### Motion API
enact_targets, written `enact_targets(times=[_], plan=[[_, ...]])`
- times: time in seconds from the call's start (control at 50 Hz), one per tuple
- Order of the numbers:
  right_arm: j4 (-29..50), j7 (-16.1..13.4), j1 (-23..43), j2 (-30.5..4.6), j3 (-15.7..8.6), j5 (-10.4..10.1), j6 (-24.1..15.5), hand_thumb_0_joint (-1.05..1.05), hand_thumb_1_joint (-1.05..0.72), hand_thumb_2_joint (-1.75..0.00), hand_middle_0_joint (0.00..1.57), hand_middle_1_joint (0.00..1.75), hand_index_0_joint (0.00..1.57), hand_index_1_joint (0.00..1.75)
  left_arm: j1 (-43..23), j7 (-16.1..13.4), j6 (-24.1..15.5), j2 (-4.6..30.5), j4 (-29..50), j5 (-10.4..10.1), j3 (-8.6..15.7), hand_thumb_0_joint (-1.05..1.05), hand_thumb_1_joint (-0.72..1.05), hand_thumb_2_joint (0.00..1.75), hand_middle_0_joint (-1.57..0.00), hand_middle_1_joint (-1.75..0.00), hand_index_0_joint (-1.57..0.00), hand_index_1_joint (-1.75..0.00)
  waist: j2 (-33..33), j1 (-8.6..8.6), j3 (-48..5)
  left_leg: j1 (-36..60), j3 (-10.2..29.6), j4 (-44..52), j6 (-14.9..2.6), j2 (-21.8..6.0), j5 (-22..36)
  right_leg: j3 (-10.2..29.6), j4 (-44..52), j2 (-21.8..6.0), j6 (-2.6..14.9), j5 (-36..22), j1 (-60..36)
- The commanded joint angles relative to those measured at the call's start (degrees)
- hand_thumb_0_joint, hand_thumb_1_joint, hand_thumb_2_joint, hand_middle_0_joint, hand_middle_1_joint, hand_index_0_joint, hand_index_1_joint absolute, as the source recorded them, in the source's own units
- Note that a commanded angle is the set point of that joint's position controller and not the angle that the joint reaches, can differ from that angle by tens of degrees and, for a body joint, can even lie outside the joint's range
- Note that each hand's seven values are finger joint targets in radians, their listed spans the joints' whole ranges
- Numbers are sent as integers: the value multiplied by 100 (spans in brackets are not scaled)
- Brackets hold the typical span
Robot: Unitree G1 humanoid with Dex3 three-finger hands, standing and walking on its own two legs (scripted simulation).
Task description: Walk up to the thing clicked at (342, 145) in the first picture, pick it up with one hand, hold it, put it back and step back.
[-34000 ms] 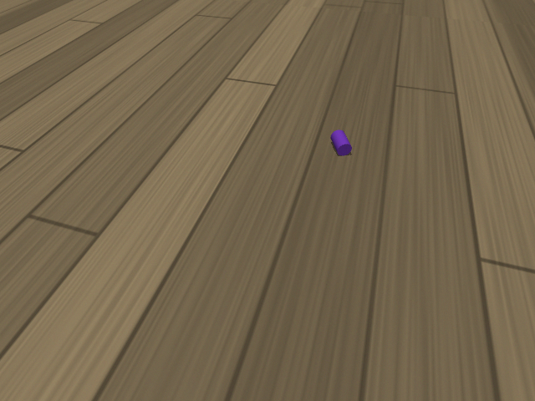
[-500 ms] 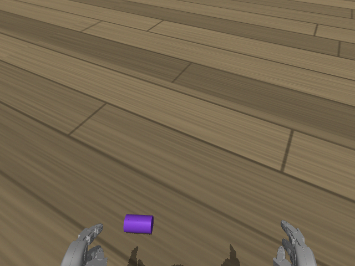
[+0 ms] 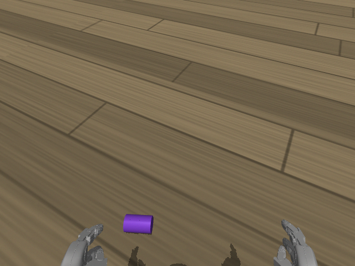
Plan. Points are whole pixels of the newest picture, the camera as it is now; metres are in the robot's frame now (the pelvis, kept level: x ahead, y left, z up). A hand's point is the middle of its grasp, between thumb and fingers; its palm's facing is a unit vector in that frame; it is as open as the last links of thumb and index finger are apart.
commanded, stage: home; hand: left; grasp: from above
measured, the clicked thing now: (138, 223) +0.46 +0.24 -0.67
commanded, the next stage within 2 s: stand in 0.56 s
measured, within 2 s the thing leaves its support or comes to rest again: neither
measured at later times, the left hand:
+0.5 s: hand (104, 263) +0.16 +0.18 -0.05, palm faces +0.06 -0.98 -0.20, open 7.4 cm
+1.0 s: hand out of the picture +0.08 +0.25 -0.11, palm faces +0.06 -0.94 -0.35, open 7.4 cm
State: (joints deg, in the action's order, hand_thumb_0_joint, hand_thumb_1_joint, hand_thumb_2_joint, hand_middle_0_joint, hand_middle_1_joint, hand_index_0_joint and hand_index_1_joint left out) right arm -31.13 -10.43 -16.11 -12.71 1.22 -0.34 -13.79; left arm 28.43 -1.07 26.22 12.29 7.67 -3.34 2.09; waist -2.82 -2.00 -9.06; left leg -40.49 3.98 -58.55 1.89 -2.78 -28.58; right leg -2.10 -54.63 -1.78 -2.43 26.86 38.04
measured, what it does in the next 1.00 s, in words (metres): stands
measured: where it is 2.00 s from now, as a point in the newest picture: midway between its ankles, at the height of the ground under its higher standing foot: outside the picture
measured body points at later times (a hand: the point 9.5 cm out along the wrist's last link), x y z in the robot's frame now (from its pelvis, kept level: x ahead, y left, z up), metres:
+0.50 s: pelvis +0.00 +0.00 +0.00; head +0.02 +0.01 +0.45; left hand +0.16 +0.23 -0.03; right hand +0.16 -0.25 -0.06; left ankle +0.01 +0.13 -0.68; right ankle +0.00 -0.15 -0.68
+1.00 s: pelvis +0.00 +0.01 +0.03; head +0.02 +0.02 +0.48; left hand +0.08 +0.30 -0.09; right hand +0.10 -0.28 -0.09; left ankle +0.01 +0.13 -0.68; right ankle +0.00 -0.15 -0.68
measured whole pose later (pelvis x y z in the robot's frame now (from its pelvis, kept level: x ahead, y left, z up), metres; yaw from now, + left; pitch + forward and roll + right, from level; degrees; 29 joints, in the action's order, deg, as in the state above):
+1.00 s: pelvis +0.00 +0.01 +0.03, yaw +1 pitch +0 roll +0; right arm -51.8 -0.7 -11.7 -17.3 -3.5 3.2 -1.7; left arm 13.2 -2.2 3.0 17.0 -45.7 2.4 3.4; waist 0.3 1.4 2.4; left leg -21.4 1.7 -43.4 0.2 0.0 -22.0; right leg -0.6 -42.1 -4.7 -3.5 21.7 20.3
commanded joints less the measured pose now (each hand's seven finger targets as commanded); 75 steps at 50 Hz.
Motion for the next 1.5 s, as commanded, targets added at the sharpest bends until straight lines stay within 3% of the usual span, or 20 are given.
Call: enact_targets(times=[0.0, 0.2, 0.3, 0.4, 0.6, 0.62, 0.64, 0.66, 0.68, 0.72, 0.78, 0.88, 0.98, 1.08, 1.12, 1.2, 1.28, 1.36, 1.4, 1.48], plan=[[931, -61, 375, -683, -286, 6, -297, 0, -90, -90, 20, 30, 20, 30, -14, -34, -283, 605, 1069, 65, 306, 0, 90, 90, -20, -30, -20, -30, 77, -18, -518, 521, -203, 939, -201, 238, 1273, -253, 840, 255, 189, -1070, -400], [973, -46, 342, -675, -294, 2, -281, 0, -90, -90, 20, 30, 20, 30, -116, -43, -295, 630, 1277, 54, 311, 0, 90, 90, -20, -30, -20, -30, 2, -24, -645, 624, -192, 888, -191, 221, 1597, -251, 767, 248, 199, -1365, -468], [977, -53, 377, -678, -295, 6, -281, 0, -90, -90, 20, 30, 20, 30, -116, -38, -281, 617, 1135, 70, 324, 0, 90, 90, -20, -30, -20, -30, 46, -24, -438, 483, -236, 920, -207, 246, 1191, -237, 883, 227, 177, -1039, -395], [999, -46, 391, -669, -292, 2, -279, 0, -90, -90, 20, 30, 20, 30, -144, -39, -282, 650, 1357, 75, 309, 0, 90, 90, -20, -30, -20, -30, -88, -5, -600, 612, -174, 947, -177, 209, 1416, -266, 781, 252, 201, -1189, -399], [1005, -47, 406, -666, -281, -5, -279, 0, -90, -90, 20, 30, 20, 30, -197, -42, -261, 637, 1336, 67, 275, 0, 90, 90, -20, -30, -20, -30, -39, -19, -528, 521, -143, 988, -182, 202, 1191, -272, 808, 255, 197, -1002, -364], [920, -52, 340, -710, -304, -12, -271, 0, -90, -90, 20, 30, 20, 30, -75, -46, -249, 661, 1147, 59, 342, 0, 90, 90, -20, -30, -20, -30, -47, -33, -449, 544, -130, 1015, -189, 189, 1108, -256, 795, 253, 195, -940, -300], [-517, 290, 662, -1352, -489, 726, 362, 0, -90, -90, 20, 30, 20, 30, -1712, -282, -1468, 1173, -863, 698, 335, 0, 90, 90, -20, -30, -20, -30, 342, 404, 864, 510, 60, 1464, -484, 65, 2044, 89, 965, -197, 366, -861, -1454], [-522, 463, 669, -1436, -581, 711, 581, 0, -90, -90, 20, 30, 20, 30, -1251, -254, -1849, 1253, -1845, 775, 436, 0, 90, 90, -20, -30, -20, -30, 594, 366, 343, 818, -75, 1455, -529, 109, 2071, 420, 1119, -263, 582, -768, -1651], [-345, 550, 699, -1476, -619, 745, 706, 0, -90, -90, 20, 30, 20, 30, -1100, -213, -2043, 1317, -2058, 730, 399, 0, 90, 90, -20, -30, -20, -30, 669, 314, 404, 1026, -26, 1369, -530, 179, 1930, 590, 1332, -264, 677, -771, -1315], [-620, 751, 615, -1347, -608, 516, 769, 0, -90, -90, 20, 30, 20, 30, -1291, -160, -2267, 1365, -2552, 747, 321, 0, 90, 90, -20, -30, -20, -30, 295, 307, 144, 1512, 16, 1594, -523, 179, 1909, 613, 1187, -375, 625, -1283, -1657], [-903, 930, 699, -1258, -637, 318, 856, 0, -90, -90, 20, 30, 20, 30, -1532, -144, -2322, 1297, -3305, 625, 348, 0, 90, 90, -20, -30, -20, -30, 396, 397, 170, 1731, 39, 1760, -486, 185, 1826, 489, 1464, -375, 474, -1127, -1742], [-1362, 957, 718, -1285, -691, 354, 1026, 0, -90, -90, 20, 30, 20, 30, -1789, -155, -2542, 1308, -4371, 634, 363, 0, 90, 90, -20, -30, -20, -30, 387, 347, 490, 1979, 189, 2246, -549, 108, 1542, 423, 1904, -386, 381, -957, -1865], [-1748, 902, 724, -1343, -675, 324, 1079, 0, -90, -90, 20, 30, 20, 30, -1711, -155, -2616, 1245, -5202, 568, 342, 0, 90, 90, -20, -30, -20, -30, -7, 387, 618, 2368, 499, 2818, -554, -136, 2115, 207, 2074, -292, 312, -1565, -2286], [-2148, 822, 587, -1374, -647, 256, 1165, 0, -90, -90, 20, 30, 20, 30, -1644, -169, -2643, 1346, -5859, 530, 300, 0, 90, 90, -20, -30, -20, -30, 134, 318, 718, 2744, 328, 3030, -422, -127, 2701, 286, 2572, -436, 332, -2137, -2727], [-2263, 813, 628, -1410, -646, 233, 1192, 0, -90, -90, 20, 30, 20, 30, -1678, -180, -2642, 1383, -6057, 521, 288, 0, 90, 90, -20, -30, -20, -30, 100, 307, 734, 2860, 334, 3191, -419, -153, 2552, 265, 2765, -446, 299, -2078, -2869], [-2450, 826, 685, -1414, -613, 207, 1268, 0, -90, -90, 20, 30, 20, 30, -1770, -159, -2631, 1441, -6388, 541, 256, 0, 90, 90, -20, -30, -20, -30, 171, 278, 1116, 2764, 404, 3722, -381, -170, 1577, 242, 3163, -426, 268, -1463, -2928], [-2603, 840, 712, -1383, -601, 197, 1277, 0, -90, -90, 20, 30, 20, 30, -1853, -159, -2670, 1458, -6592, 546, 236, 0, 90, 90, -20, -30, -20, -30, 281, 271, 1118, 2947, 319, 3753, -336, -156, 1994, 279, 3393, -510, 264, -1571, -3068], [-2700, 868, 761, -1400, -604, 188, 1322, 0, -90, -90, 20, 30, 20, 30, -1824, -136, -2673, 1452, -6743, 553, 202, 0, 90, 90, -20, -30, -20, -30, 230, 288, 1295, 2800, 343, 3915, -315, -150, 1532, 240, 3600, -464, 219, -1112, -3069], [-2742, 870, 736, -1384, -583, 174, 1295, 0, -90, -90, 20, 30, 20, 30, -1878, -136, -2694, 1504, -6782, 525, 216, 0, 90, 90, -20, -30, -20, -30, 206, 266, 1156, 2983, 329, 3906, -319, -181, 1915, 263, 3585, -521, 240, -1534, -3170], [-2811, 876, 792, -1392, -557, 178, 1283, 0, -90, -90, 20, 30, 20, 30, -1929, -131, -2706, 1532, -6851, 520, 210, 0, 90, 90, -20, -30, -20, -30, 309, 292, 1172, 3091, 304, 3946, -282, -199, 2157, 258, 3648, -527, 227, -1648, -3167]])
